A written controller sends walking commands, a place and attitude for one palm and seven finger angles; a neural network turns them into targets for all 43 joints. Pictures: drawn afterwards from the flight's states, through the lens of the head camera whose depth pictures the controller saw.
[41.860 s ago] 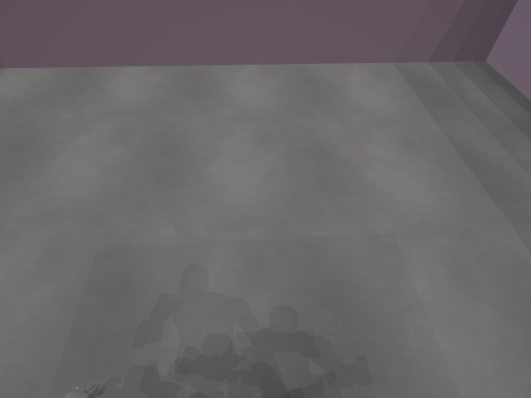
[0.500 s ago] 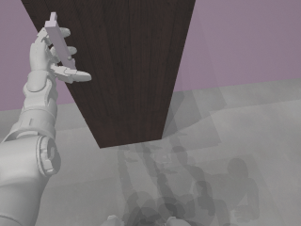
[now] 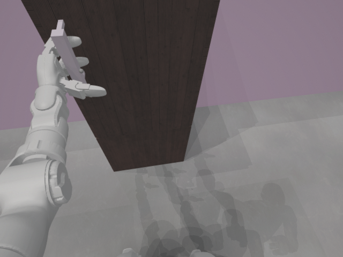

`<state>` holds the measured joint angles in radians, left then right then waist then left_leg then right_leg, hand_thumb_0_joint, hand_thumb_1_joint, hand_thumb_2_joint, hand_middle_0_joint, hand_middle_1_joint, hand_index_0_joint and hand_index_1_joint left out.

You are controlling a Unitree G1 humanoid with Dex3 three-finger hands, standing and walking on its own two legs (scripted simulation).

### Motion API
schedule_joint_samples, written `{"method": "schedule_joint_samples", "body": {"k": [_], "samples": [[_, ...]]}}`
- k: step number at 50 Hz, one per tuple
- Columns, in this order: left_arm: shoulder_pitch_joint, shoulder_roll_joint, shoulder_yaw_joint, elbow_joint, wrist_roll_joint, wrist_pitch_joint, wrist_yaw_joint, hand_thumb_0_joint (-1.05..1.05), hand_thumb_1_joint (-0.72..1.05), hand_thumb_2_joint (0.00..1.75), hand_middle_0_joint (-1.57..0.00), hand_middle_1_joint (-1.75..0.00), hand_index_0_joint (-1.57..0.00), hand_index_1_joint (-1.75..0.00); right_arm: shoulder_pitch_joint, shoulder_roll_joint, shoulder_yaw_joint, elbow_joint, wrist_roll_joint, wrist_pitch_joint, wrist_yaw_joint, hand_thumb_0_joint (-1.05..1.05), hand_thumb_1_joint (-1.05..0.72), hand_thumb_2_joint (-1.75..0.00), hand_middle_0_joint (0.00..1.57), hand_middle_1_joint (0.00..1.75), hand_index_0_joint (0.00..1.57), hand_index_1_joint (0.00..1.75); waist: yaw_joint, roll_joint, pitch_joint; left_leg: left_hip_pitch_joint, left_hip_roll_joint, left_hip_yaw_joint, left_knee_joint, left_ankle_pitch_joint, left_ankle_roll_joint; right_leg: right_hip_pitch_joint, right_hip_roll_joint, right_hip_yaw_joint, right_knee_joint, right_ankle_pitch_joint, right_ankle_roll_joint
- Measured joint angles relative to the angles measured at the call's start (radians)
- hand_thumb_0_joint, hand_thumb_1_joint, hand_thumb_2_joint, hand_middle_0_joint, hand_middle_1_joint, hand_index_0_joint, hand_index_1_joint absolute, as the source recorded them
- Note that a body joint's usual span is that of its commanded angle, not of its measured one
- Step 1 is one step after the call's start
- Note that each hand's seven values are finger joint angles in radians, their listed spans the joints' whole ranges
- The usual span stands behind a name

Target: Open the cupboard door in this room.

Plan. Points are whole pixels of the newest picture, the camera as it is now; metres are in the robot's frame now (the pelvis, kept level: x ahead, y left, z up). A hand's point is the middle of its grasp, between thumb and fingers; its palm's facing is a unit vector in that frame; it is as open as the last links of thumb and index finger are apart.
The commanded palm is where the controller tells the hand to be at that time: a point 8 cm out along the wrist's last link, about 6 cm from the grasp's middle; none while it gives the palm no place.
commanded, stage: slide the fingers in behind the handle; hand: left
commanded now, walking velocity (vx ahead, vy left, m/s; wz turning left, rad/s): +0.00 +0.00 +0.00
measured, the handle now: (72, 58) +0.56 +0.19 +0.12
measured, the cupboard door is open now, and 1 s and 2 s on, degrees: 0 0 15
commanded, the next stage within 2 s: close the thumb around the handle in 0.08 s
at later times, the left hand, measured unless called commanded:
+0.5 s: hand (80, 72) +0.51 +0.16 +0.13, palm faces +0.07 -1.00 +0.01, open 11.0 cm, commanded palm +0.49 +0.22 +0.12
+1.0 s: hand (82, 69) +0.52 +0.16 +0.12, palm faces +0.09 -1.00 +0.00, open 5.5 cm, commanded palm +0.49 +0.21 +0.12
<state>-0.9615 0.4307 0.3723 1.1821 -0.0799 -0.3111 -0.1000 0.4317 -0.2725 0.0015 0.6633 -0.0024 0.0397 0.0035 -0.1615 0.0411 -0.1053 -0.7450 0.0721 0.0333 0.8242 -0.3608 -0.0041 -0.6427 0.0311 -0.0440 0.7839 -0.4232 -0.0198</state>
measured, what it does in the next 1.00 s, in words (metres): stands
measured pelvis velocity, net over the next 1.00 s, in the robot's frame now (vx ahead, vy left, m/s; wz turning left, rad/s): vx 0.00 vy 0.01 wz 0.02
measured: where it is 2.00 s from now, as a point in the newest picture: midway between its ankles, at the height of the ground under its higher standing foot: outside the picture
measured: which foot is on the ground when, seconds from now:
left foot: down 0.00-1.00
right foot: down 0.00-1.00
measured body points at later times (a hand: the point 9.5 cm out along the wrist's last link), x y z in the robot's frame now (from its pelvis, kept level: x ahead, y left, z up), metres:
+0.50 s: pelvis +0.00 +0.01 +0.00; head +0.08 +0.01 +0.44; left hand +0.50 +0.22 +0.13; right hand -0.01 -0.26 -0.12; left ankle +0.01 +0.12 -0.70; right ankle -0.03 -0.11 -0.70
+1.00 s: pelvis +0.00 +0.01 -0.01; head +0.10 +0.01 +0.43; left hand +0.51 +0.22 +0.13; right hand -0.03 -0.26 -0.12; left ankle +0.01 +0.12 -0.70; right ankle -0.03 -0.11 -0.70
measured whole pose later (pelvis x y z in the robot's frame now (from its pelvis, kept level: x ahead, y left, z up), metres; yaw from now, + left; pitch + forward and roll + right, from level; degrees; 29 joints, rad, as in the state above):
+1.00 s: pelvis +0.00 +0.01 -0.01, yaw +1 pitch +18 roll -2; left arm -1.05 0.43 0.33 1.25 -0.06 -0.32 -0.06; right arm 0.44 -0.27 0.01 0.69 -0.02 0.03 0.01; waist -0.17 0.04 -0.10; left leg -0.81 0.06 0.01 0.86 -0.37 0.00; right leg -0.69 0.02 -0.06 0.81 -0.43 -0.01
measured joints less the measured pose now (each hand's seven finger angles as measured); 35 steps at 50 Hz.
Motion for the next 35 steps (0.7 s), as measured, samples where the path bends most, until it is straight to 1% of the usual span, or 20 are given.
{"method": "schedule_joint_samples", "body": {"k": [9,13,16,19,23,28,35], "samples": [[0.011,-0.013,-0.016,-0.003,-0.004,0.000,-0.004,-0.02,-0.50,0.30,-0.29,-1.20,-0.30,-1.20,-0.019,0.006,0.003,-0.003,0.003,0.002,-0.001,0.01,-0.91,-0.90,0.20,0.30,0.20,0.30,0.009,-0.001,-0.001,0.012,-0.005,-0.003,0.002,-0.003,0.003,0.015,-0.005,-0.003,-0.002,-0.003,0.004],[-0.001,-0.013,-0.016,0.008,-0.002,0.003,-0.002,-0.02,-0.49,0.31,-0.29,-1.20,-0.30,-1.20,-0.028,0.007,0.005,-0.002,0.003,-0.001,-0.002,0.01,-0.91,-0.90,0.20,0.30,0.20,0.30,0.007,-0.003,-0.001,0.004,-0.007,-0.004,0.007,-0.003,0.005,0.009,-0.006,-0.004,0.002,-0.003,0.006],[-0.008,-0.010,-0.017,0.014,0.001,-0.002,0.000,-0.02,-0.43,0.33,-0.30,-1.21,-0.31,-1.21,-0.030,0.007,0.005,-0.003,0.002,-0.004,-0.002,0.01,-0.91,-0.90,0.20,0.30,0.20,0.30,0.003,-0.002,-0.001,-0.002,-0.007,-0.004,0.012,-0.004,0.006,0.003,-0.007,-0.003,0.007,-0.003,0.007],[-0.012,-0.008,-0.015,0.015,0.003,-0.004,0.002,-0.02,-0.33,0.38,-0.31,-1.22,-0.31,-1.22,-0.028,0.007,0.005,-0.003,0.000,-0.004,-0.003,0.01,-0.91,-0.90,0.20,0.30,0.20,0.30,0.001,-0.003,0.000,-0.008,-0.008,-0.002,0.015,-0.004,0.008,-0.003,-0.007,-0.002,0.010,-0.003,0.008],[-0.016,-0.011,-0.020,0.016,0.004,-0.006,0.006,-0.01,-0.16,0.45,-0.32,-1.24,-0.33,-1.24,-0.017,0.006,0.004,0.001,0.000,-0.002,-0.001,0.01,-0.91,-0.90,0.20,0.30,0.20,0.30,0.001,-0.001,-0.001,-0.012,-0.008,-0.002,0.019,-0.005,0.009,-0.007,-0.008,-0.001,0.012,-0.003,0.010],[-0.036,-0.004,-0.018,0.035,0.010,0.003,0.018,-0.01,0.10,0.56,-0.34,-1.26,-0.35,-1.27,-0.010,0.006,0.007,0.008,-0.002,-0.002,-0.002,0.01,-0.91,-0.90,0.20,0.30,0.20,0.30,-0.007,0.000,0.003,-0.022,-0.008,-0.003,0.024,-0.005,0.011,-0.015,-0.008,-0.002,0.015,-0.002,0.011],[-0.049,0.001,-0.025,0.044,0.010,-0.006,0.033,0.00,0.48,0.72,-0.36,-1.31,-0.37,-1.31,0.007,0.006,0.006,0.016,-0.007,-0.006,0.001,0.01,-0.91,-0.90,0.20,0.30,0.20,0.30,-0.011,0.004,0.004,-0.034,-0.009,-0.003,0.027,-0.005,0.011,-0.027,-0.008,-0.001,0.019,-0.002,0.012]]}}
